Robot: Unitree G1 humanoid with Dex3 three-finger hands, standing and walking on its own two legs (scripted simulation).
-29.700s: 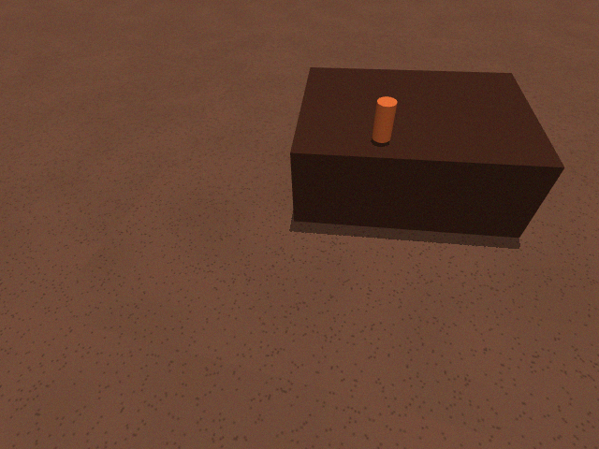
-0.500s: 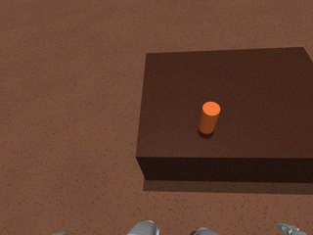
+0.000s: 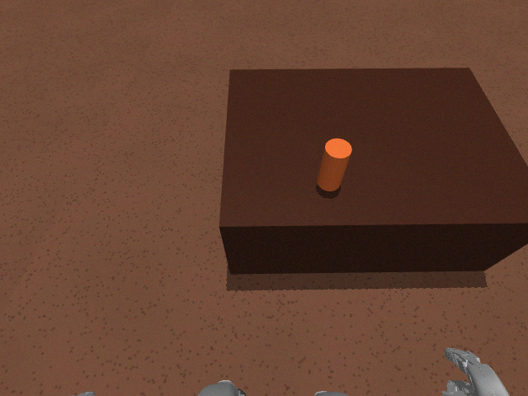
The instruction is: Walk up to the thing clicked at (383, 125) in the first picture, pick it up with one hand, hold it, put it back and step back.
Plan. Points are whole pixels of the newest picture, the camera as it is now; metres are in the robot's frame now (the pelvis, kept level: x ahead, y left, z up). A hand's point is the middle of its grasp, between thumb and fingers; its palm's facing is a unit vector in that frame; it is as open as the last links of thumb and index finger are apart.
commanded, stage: step back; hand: right
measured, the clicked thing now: (333, 166) +0.73 -0.17 -0.29
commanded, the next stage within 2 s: none
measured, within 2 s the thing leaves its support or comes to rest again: neither
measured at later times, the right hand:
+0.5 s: hand out of the picture -0.07 -0.24 -0.14, palm faces -0.07 +0.90 -0.42, open 7.4 cm
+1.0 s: hand out of the picture -0.20 -0.28 -0.15, palm faces +0.00 +0.93 -0.38, open 7.4 cm
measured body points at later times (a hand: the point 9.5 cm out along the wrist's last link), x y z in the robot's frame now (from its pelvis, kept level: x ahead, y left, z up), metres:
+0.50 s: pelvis -0.14 +0.02 +0.00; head -0.09 +0.05 +0.44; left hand -0.01 +0.34 -0.12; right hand -0.06 -0.29 -0.11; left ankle -0.13 +0.13 -0.73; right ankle -0.09 -0.12 -0.67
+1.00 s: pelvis -0.30 -0.01 +0.00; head -0.26 -0.03 +0.45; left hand -0.23 +0.31 -0.10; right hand -0.20 -0.33 -0.12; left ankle -0.29 +0.13 -0.65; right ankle -0.29 -0.13 -0.73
